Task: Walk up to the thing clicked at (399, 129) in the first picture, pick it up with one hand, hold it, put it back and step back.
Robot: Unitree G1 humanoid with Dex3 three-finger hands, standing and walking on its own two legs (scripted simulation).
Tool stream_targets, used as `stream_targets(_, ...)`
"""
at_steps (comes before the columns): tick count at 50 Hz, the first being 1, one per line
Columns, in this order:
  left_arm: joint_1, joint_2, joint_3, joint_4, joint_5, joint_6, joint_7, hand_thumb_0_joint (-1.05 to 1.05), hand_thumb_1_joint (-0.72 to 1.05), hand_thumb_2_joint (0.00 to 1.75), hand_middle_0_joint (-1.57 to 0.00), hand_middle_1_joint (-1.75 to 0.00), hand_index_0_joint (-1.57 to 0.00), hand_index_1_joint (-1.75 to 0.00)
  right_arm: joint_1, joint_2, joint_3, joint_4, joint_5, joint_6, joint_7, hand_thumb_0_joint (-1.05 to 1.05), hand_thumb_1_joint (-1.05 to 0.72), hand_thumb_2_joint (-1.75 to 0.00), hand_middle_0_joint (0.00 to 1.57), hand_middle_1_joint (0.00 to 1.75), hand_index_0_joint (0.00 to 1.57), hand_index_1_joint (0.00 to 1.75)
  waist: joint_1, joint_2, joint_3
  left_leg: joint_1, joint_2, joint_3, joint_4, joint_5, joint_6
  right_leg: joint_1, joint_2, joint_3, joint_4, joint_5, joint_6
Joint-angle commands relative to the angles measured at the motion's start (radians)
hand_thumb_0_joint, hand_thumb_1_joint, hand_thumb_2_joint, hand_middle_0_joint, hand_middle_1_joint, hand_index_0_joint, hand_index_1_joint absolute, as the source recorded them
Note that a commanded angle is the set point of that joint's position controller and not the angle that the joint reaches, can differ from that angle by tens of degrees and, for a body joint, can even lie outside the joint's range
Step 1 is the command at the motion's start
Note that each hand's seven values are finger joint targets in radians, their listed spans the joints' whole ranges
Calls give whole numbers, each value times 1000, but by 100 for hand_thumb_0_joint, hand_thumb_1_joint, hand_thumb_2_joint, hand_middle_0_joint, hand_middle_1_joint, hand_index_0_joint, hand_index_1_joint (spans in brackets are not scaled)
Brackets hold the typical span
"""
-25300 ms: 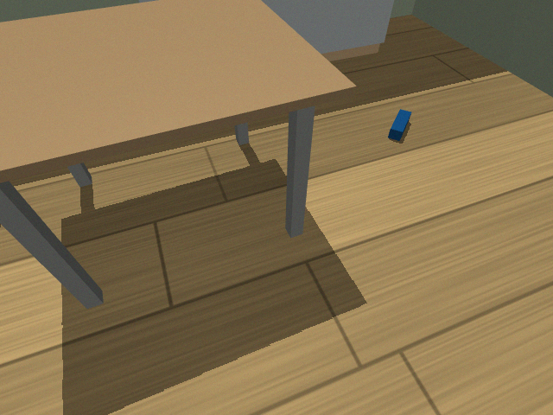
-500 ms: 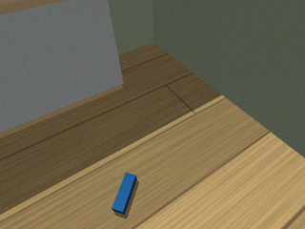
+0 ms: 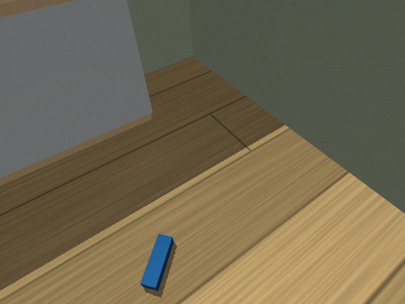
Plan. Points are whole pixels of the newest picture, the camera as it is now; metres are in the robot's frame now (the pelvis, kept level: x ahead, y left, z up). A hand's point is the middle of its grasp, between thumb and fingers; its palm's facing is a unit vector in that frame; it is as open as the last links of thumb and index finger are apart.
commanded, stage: walk up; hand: left
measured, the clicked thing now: (158, 261) +0.41 +0.25 -0.73
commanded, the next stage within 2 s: stand in 1.04 s
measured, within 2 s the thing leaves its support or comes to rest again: neither
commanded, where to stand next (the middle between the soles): +0.03 +0.00 m, yaw +1 degrees
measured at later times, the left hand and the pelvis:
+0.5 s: hand out of the picture +0.11 +0.25 -0.14, palm faces -0.01 -0.95 -0.32, open 7.3 cm; pelvis +0.01 +0.00 +0.02, yaw +1 degrees
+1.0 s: hand out of the picture +0.08 +0.25 -0.14, palm faces +0.02 -0.94 -0.33, open 7.3 cm; pelvis +0.01 +0.00 +0.02, yaw +1 degrees
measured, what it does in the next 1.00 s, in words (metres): stands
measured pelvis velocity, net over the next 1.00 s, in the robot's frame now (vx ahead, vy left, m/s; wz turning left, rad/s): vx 0.01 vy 0.00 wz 0.02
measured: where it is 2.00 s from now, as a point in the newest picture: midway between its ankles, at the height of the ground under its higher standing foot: outside the picture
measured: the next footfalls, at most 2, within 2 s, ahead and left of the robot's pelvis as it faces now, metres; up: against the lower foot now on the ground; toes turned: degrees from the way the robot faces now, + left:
none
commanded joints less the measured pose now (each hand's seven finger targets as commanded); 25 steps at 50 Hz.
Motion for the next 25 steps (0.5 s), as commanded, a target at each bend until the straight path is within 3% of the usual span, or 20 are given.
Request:
stream_targets(1, -114, 225, 56, -66, -21, -37, 15, 0, 90, 90, -20, -30, -20, -30, -15, -192, -38, -16, 9, -36, -4, 0, -90, -90, 20, 30, 20, 30, 0, -129, -96, 74, 85, -101, -167, 233, 37, 11, -108, 115, -184, 143, -63)
stream_targets(3, -100, 230, 55, -47, -25, -34, 12, 0, 90, 90, -20, -30, -20, -30, -42, -194, -28, -7, 3, -39, -4, 0, -90, -90, 20, 30, 20, 30, 19, -130, -96, 62, 80, -91, -174, 179, 36, 27, -110, 133, -223, 55, -59)
stream_targets(4, -119, 227, 53, -39, -24, -34, 12, 0, 90, 90, -20, -30, -20, -30, -55, -191, -26, 3, 2, -38, -2, 0, -90, -90, 20, 30, 20, 30, 12, -119, -74, 50, 77, -87, -185, 174, 32, 30, -114, 131, -238, 36, -57)
stream_targets(11, -143, 209, 48, 15, -30, -36, 15, 0, 90, 90, -20, -30, -20, -30, -86, -186, -15, 60, 1, -44, -5, 0, -90, -90, 20, 30, 20, 30, 20, -28, -140, 80, 101, -81, -247, 320, 24, 152, -105, 85, -227, 222, -49)
stream_targets(25, -160, 204, 44, 74, -20, -30, 12, 0, 90, 90, -20, -30, -20, -30, -145, -179, -17, 96, -4, -38, -5, 0, -90, -90, 20, 30, 20, 30, 15, -16, -120, 83, 110, -86, -313, 265, 22, 163, -99, 65, -280, 181, -30)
